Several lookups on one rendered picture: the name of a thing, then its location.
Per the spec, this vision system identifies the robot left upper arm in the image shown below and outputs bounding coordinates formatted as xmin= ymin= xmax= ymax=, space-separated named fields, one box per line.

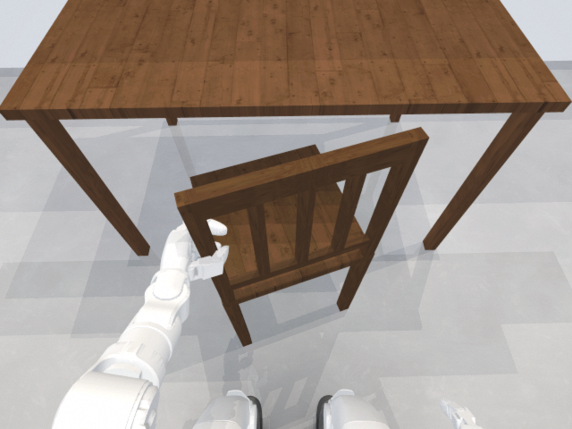
xmin=56 ymin=371 xmax=160 ymax=429

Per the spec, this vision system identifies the robot left hand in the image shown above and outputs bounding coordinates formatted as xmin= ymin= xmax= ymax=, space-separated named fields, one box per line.
xmin=160 ymin=219 xmax=229 ymax=281

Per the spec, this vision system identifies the chair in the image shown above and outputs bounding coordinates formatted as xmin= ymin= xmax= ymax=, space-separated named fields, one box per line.
xmin=174 ymin=127 xmax=429 ymax=347

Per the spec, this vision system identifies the robot left forearm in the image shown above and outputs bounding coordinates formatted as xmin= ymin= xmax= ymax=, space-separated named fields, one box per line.
xmin=52 ymin=268 xmax=190 ymax=429

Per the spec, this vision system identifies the robot left thigh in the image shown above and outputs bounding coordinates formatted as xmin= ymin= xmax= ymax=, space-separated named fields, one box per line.
xmin=192 ymin=395 xmax=257 ymax=429

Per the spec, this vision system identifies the robot right thigh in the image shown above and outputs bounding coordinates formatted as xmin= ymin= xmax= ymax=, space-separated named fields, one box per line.
xmin=324 ymin=395 xmax=389 ymax=429

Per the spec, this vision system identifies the robot thigh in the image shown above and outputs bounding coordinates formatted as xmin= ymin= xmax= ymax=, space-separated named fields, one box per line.
xmin=192 ymin=395 xmax=257 ymax=429
xmin=324 ymin=395 xmax=389 ymax=429

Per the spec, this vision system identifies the table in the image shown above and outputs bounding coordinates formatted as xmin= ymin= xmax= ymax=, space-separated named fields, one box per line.
xmin=0 ymin=0 xmax=572 ymax=256

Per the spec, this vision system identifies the robot right hand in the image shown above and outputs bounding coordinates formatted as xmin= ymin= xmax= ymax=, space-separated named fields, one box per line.
xmin=440 ymin=398 xmax=483 ymax=429

